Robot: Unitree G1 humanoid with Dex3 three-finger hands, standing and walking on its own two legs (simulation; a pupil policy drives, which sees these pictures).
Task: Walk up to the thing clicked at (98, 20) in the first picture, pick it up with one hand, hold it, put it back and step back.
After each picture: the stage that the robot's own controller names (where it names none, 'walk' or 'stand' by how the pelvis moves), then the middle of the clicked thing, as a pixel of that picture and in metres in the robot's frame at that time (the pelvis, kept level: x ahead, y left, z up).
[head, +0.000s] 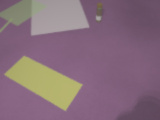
stand; (99, 13) +1.78 -0.20 -0.65
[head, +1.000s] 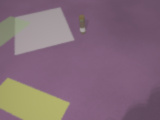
walk; (82, 24) +1.66 +0.15 -0.64
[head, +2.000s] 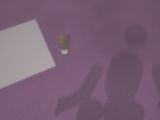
walk; (63, 46) +1.14 +0.30 -0.65
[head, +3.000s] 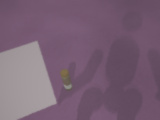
walk; (66, 80) +0.78 +0.23 -0.65
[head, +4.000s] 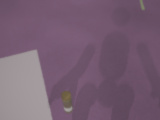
walk; (67, 102) +0.56 +0.17 -0.64
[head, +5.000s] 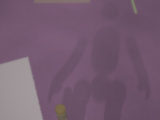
stand; (61, 115) +0.47 +0.17 -0.65
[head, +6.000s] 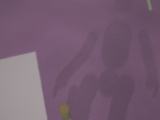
stand; (65, 115) +0.43 +0.15 -0.64
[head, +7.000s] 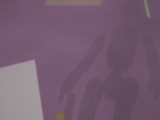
stand; out of the picture +0.42 +0.20 -0.66
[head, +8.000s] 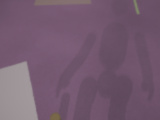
stand; out of the picture +0.41 +0.22 -0.66
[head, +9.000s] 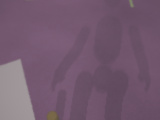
stand; out of the picture +0.39 +0.24 -0.65
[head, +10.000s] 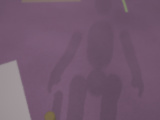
stand; out of the picture +0.41 +0.22 -0.65
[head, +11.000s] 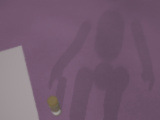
stand; (54, 106) +0.45 +0.23 -0.64
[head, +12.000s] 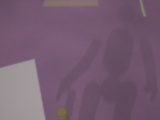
stand; (63, 118) +0.47 +0.19 -0.65
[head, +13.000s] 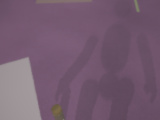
stand; (58, 115) +0.47 +0.22 -0.66
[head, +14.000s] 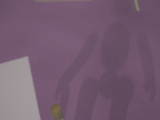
stand; (58, 115) +0.46 +0.22 -0.66
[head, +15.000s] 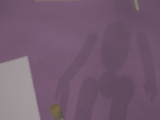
stand; (57, 115) +0.46 +0.23 -0.66
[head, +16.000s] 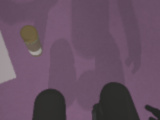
go down; (33, 43) +0.54 +0.20 -0.34
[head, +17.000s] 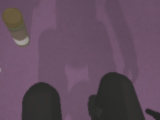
go down; (18, 30) +0.57 +0.22 -0.27
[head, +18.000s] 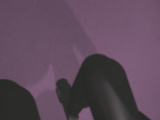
close in; out of the picture +0.55 +0.28 -0.18
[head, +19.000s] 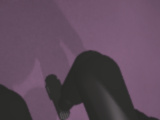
close; out of the picture +0.54 +0.29 -0.18
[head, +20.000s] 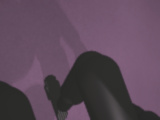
lift; out of the picture +0.50 +0.26 -0.19
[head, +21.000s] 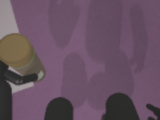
lift; (28, 63) +0.37 +0.18 -0.01
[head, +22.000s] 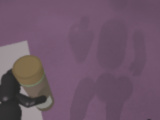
hold; (37, 88) +0.30 +0.17 +0.03
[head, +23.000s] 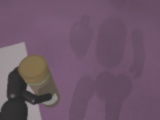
hold; (43, 85) +0.32 +0.15 +0.03
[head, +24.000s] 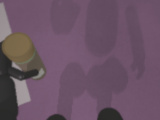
crouch; (29, 61) +0.40 +0.17 -0.02
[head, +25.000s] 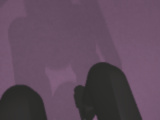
lower; out of the picture +0.55 +0.21 -0.07
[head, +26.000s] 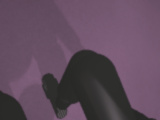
lower; out of the picture +0.50 +0.25 -0.19
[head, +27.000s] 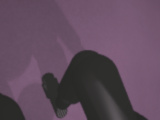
lower; out of the picture +0.51 +0.26 -0.19
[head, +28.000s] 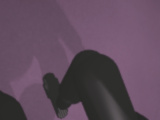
lower; out of the picture +0.51 +0.26 -0.19
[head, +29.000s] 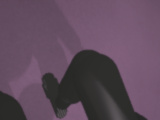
lower; out of the picture +0.51 +0.26 -0.19
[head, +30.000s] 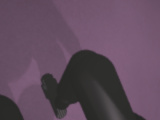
open; out of the picture +0.51 +0.24 -0.19
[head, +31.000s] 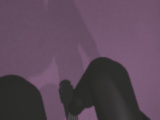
stand; out of the picture +0.51 +0.22 -0.20
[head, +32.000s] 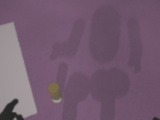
stand; (55, 94) +0.46 +0.16 -0.53
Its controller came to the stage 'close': yes
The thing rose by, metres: 0.68
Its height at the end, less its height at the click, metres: +0.00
